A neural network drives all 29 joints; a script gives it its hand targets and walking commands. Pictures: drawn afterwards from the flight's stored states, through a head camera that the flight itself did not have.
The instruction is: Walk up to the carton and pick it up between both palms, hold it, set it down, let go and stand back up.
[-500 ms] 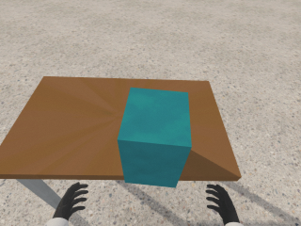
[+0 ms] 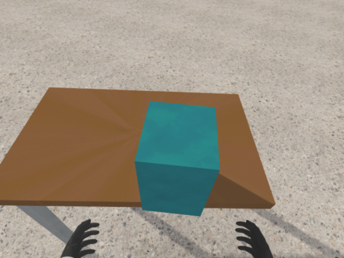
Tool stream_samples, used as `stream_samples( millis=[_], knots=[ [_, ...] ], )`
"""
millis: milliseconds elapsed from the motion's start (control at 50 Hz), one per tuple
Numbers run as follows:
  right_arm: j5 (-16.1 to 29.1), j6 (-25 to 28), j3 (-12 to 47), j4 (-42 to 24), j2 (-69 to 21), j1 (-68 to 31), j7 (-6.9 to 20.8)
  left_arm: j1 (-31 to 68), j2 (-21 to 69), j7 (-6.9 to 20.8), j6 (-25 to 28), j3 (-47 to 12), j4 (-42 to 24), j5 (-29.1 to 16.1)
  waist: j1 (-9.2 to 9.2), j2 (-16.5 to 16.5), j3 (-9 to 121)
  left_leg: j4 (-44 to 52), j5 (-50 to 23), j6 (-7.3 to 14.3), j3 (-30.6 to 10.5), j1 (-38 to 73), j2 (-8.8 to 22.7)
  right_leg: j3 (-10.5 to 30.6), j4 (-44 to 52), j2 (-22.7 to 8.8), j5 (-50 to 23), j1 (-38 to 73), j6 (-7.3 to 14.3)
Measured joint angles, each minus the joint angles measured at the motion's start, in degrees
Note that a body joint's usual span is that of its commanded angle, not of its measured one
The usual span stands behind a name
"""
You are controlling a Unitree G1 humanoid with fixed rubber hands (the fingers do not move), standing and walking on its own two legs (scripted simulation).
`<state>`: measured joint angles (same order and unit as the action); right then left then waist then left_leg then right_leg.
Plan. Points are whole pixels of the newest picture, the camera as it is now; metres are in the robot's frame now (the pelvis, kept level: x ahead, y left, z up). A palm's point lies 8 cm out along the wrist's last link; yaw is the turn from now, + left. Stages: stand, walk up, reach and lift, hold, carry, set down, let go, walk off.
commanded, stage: set down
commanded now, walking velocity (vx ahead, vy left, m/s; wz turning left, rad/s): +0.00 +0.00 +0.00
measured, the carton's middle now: (176, 162) +0.34 +0.00 +0.02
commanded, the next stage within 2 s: let go in 0.08 s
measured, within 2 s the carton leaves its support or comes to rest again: neither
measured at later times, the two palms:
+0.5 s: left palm (78, 252) +0.15 +0.22 -0.08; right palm out of the picture +0.14 -0.23 -0.08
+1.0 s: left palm out of the picture +0.04 +0.26 -0.11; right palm out of the picture +0.05 -0.26 -0.12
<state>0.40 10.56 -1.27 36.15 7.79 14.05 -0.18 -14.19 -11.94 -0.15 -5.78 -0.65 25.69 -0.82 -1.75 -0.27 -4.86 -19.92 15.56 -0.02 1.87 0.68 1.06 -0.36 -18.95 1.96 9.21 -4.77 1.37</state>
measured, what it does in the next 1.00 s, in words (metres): stands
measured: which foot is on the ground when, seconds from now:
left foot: down 0.00-1.00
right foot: down 0.00-1.00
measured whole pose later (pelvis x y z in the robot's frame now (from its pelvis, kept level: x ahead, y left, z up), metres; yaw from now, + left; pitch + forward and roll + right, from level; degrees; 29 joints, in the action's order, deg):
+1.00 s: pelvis -0.02 +0.00 -0.01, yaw +2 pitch -3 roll +0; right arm -0.7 1.7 -1.9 43.4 14.2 19.6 0.3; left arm -19.8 -14.6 0.1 2.1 0.8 41.7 0.8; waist -0.2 1.1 -0.5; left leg -28.3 17.6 0.1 0.4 -8.2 0.5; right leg -1.9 -27.0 1.1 11.5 -13.0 1.5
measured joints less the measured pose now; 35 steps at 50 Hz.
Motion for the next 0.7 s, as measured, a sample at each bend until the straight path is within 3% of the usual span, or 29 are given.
stream_samples(
  millis=[360,600,700],
  knots=[
    [-1.5,1.5,-1.6,6.4,2.2,-4.4,1.8,4.3,-0.1,-1.3,-1.1,0.0,3.5,0.1,0.96,0.3,-1.1,-3.1,0.8,-0.1,0.2,-2.7,0.1,0.2,-3.0,0.1,0.6,-2.8,0.1],
    [-1.7,0.2,-2.3,2.6,2.3,-3.5,1.8,4.6,0.6,-1.0,-3.2,0.7,1.3,0.2,0.81,-0.7,-0.9,-4.0,0.8,-0.6,-0.2,-3.3,0.3,-0.4,-4.5,0.2,1.1,-3.5,0.6],
    [-0.9,-5.7,-1.6,2.6,4.4,-2.1,0.6,1.8,-0.4,-0.4,4.2,1.1,7.1,1.7,1.58,0.3,2.6,-7.0,2.1,-0.2,-1.1,-7.1,0.1,-1.2,-6.8,-0.1,2.2,-6.6,0.5]
  ],
)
